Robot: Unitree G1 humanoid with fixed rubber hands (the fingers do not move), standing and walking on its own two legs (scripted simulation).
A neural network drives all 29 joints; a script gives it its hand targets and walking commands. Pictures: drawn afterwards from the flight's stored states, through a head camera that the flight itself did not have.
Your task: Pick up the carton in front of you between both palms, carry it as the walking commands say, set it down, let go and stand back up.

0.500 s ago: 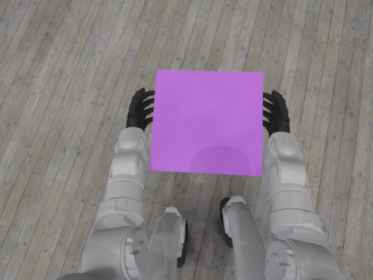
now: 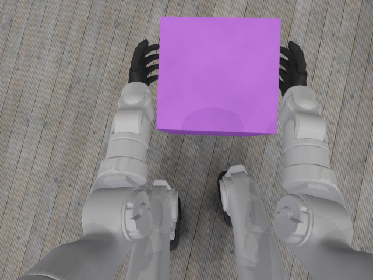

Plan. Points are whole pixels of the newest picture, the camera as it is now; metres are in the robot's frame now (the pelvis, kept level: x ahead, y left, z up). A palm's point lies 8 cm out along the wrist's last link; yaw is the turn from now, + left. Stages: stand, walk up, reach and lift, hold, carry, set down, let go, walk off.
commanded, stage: set down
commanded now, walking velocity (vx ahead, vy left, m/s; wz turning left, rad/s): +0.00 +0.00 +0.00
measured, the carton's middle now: (212, 90) +0.48 -0.08 -0.17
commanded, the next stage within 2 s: none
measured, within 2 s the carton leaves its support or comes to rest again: rests again in 1.56 s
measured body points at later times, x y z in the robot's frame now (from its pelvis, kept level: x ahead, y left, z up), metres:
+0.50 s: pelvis -0.02 -0.01 -0.11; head +0.33 -0.06 +0.16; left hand +0.55 +0.04 -0.26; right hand +0.48 -0.26 -0.26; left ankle +0.06 +0.11 -0.50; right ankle +0.12 -0.13 -0.50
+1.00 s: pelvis -0.02 +0.00 -0.14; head +0.35 -0.03 +0.10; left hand +0.56 +0.04 -0.32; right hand +0.49 -0.26 -0.31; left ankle +0.06 +0.11 -0.50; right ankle +0.12 -0.13 -0.50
